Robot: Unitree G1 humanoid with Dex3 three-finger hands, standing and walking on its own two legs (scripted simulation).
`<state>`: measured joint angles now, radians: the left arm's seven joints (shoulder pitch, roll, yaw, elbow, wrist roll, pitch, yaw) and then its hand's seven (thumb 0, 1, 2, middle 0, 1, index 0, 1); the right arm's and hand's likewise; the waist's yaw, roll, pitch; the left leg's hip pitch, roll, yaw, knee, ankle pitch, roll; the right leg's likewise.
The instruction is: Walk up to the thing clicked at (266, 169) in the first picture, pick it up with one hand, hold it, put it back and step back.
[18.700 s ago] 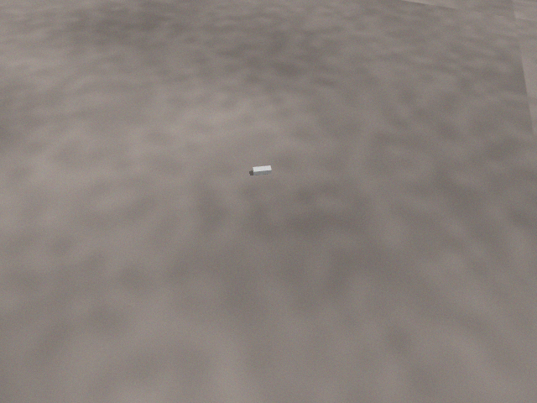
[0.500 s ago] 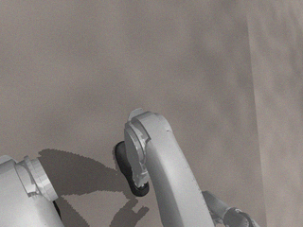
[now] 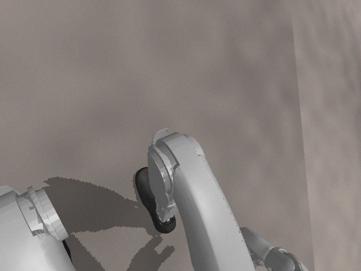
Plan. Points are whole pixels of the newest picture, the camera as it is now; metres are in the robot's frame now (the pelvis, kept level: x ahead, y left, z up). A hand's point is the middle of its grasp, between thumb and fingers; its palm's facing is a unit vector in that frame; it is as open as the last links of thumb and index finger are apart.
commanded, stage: close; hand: left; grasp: from above
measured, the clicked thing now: out of the picture +0.45 +0.34 -0.29
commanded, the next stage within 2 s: settle in 0.80 s
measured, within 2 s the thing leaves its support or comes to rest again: leaves its support in 1.26 s
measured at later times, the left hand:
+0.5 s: hand out of the picture +0.44 +0.33 -0.26, palm faces -0.41 -0.20 -0.89, open 9.3 cm
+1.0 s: hand out of the picture +0.44 +0.33 -0.26, palm faces -0.41 -0.21 -0.89, open 6.8 cm
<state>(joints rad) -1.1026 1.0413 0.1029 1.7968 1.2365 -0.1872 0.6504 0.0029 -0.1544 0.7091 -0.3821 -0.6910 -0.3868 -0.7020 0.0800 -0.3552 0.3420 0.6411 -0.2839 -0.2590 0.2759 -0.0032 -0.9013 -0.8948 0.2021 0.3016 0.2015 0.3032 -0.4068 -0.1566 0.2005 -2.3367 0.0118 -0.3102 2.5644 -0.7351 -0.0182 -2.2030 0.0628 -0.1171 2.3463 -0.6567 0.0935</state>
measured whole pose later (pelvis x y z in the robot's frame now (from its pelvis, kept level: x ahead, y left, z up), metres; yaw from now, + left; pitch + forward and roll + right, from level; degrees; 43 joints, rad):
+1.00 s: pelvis +0.00 +0.00 +0.00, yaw +0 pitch +28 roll -16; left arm -1.09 1.02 0.11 1.75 1.22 -0.19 0.62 0.02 0.50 0.19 -0.84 -0.22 -0.93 -0.24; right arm 0.09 -0.35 0.32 0.63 -0.28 -0.22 0.25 0.00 -0.91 -0.90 0.20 0.30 0.20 0.30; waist -0.39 -0.13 0.19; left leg -2.35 0.01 -0.30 2.55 -0.73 -0.02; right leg -2.21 0.05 -0.11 2.34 -0.66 0.09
